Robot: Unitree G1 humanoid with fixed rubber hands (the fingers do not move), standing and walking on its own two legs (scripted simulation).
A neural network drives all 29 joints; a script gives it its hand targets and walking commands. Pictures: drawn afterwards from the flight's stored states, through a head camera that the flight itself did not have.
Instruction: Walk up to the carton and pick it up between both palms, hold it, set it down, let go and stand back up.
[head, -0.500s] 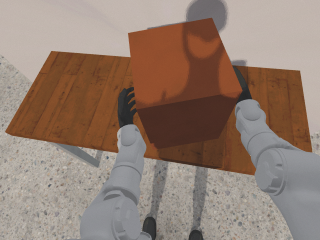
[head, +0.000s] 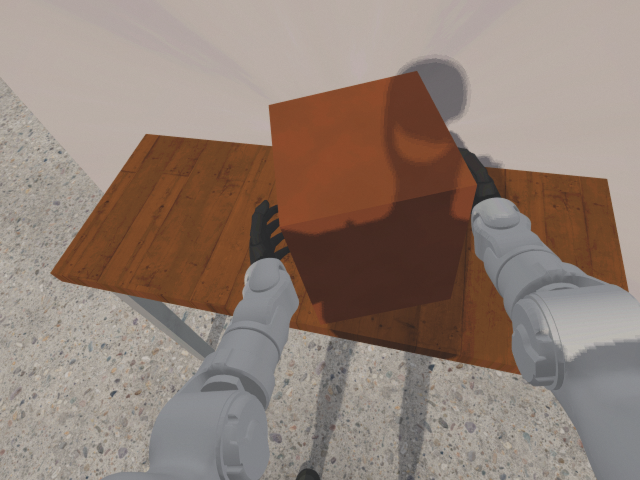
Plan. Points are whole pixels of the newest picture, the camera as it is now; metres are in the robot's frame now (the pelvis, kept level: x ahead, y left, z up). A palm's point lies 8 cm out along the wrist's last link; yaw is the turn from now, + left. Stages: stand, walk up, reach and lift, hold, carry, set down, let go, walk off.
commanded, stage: reach and lift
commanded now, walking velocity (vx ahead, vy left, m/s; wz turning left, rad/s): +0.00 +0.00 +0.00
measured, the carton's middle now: (365, 207) +0.48 +0.05 +0.02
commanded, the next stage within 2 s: none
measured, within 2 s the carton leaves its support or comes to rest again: neither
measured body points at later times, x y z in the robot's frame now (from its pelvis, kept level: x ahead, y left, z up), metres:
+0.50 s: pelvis -0.02 +0.00 +0.02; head -0.01 +0.01 +0.47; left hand +0.38 +0.19 +0.14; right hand +0.46 -0.10 +0.16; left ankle +0.03 +0.15 -0.72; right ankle +0.00 -0.09 -0.72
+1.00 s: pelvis -0.01 +0.01 +0.02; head +0.01 +0.03 +0.47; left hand +0.37 +0.20 +0.11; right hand +0.43 -0.09 +0.13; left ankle +0.03 +0.15 -0.72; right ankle +0.00 -0.09 -0.72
